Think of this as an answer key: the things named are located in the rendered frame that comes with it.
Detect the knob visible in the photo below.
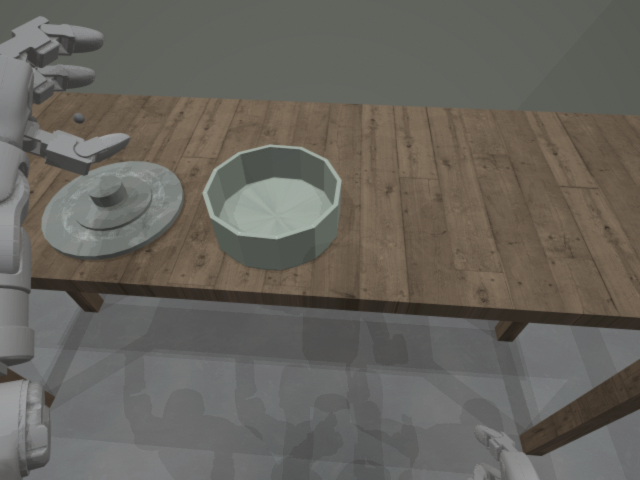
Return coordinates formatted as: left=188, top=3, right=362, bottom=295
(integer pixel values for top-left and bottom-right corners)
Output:
left=87, top=176, right=127, bottom=207

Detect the lid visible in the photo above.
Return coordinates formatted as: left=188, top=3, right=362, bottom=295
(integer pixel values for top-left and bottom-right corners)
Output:
left=41, top=161, right=184, bottom=260

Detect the table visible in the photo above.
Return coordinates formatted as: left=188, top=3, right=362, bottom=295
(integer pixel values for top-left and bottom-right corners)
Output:
left=0, top=92, right=640, bottom=456

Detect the robot left hand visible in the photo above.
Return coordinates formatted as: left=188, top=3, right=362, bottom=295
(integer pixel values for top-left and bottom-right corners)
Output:
left=0, top=16, right=131, bottom=176

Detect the robot right hand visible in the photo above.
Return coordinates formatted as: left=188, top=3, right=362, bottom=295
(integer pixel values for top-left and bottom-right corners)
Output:
left=468, top=425, right=540, bottom=480

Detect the left robot forearm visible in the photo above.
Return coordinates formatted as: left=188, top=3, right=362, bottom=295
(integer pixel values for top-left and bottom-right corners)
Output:
left=0, top=141, right=34, bottom=376

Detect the pot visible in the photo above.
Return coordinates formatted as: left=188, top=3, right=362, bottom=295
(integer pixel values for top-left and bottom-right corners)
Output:
left=202, top=144, right=342, bottom=270

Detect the robot left upper arm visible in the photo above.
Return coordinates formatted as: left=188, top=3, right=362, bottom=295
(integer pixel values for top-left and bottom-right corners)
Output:
left=0, top=379, right=51, bottom=480

